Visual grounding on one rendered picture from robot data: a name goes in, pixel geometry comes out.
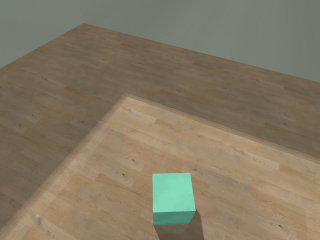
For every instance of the carton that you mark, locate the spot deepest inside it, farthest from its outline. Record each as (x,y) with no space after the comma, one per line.
(173,198)

